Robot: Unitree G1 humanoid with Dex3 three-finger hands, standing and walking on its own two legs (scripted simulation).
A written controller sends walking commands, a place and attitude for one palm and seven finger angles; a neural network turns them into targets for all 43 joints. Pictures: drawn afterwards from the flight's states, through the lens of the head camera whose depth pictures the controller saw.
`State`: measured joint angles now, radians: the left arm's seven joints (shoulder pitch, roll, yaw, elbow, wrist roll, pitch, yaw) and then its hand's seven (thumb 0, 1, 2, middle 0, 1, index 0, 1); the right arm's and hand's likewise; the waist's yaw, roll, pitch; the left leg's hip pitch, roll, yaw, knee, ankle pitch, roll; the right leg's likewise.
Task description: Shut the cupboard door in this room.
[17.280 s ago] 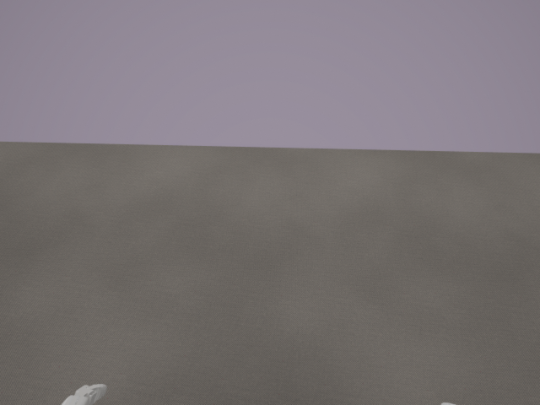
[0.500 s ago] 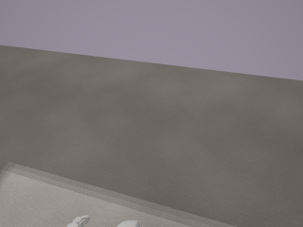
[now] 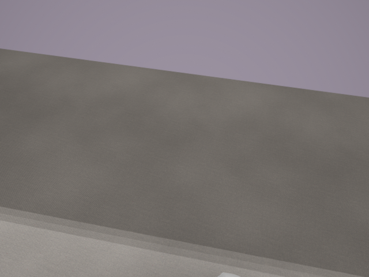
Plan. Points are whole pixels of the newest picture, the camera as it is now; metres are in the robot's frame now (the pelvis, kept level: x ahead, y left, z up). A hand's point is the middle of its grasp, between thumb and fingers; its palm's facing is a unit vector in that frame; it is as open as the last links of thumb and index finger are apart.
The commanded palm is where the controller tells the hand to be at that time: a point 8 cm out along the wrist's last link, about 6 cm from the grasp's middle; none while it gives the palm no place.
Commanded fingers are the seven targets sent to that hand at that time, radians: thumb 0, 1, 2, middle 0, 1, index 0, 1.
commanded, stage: turn or walk to find it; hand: left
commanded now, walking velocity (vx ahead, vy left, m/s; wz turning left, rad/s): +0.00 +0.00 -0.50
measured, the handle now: out of the picture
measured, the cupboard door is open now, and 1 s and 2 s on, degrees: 83 83 83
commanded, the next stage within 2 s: none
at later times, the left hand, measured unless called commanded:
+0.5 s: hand out of the picture +0.11 +0.18 -0.16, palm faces -0.20 -0.95 -0.24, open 7.4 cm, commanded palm none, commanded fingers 0.00 0.90 0.90 -0.20 -0.30 -0.20 -0.30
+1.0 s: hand (151, 265) +0.16 +0.10 -0.16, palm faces -0.48 -0.83 -0.28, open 7.4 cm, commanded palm none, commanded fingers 0.00 0.90 0.90 -0.20 -0.30 -0.20 -0.30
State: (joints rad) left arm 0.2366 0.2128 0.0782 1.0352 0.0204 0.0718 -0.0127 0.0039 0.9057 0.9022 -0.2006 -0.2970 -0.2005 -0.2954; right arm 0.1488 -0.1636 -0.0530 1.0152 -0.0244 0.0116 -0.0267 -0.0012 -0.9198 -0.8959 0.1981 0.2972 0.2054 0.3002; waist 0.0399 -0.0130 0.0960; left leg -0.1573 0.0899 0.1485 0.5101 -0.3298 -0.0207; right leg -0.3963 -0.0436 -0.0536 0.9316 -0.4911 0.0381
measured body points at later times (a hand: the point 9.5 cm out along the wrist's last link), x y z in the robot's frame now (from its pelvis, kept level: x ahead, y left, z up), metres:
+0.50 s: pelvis -0.02 +0.00 +0.00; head +0.02 -0.01 +0.45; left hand +0.12 +0.23 -0.14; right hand +0.01 -0.28 -0.14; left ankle +0.01 +0.13 -0.72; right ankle +0.00 -0.12 -0.74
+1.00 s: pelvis -0.03 -0.02 -0.01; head +0.00 -0.08 +0.43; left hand +0.19 +0.14 -0.13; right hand -0.13 -0.26 -0.18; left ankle +0.01 +0.12 -0.69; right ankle -0.09 -0.10 -0.74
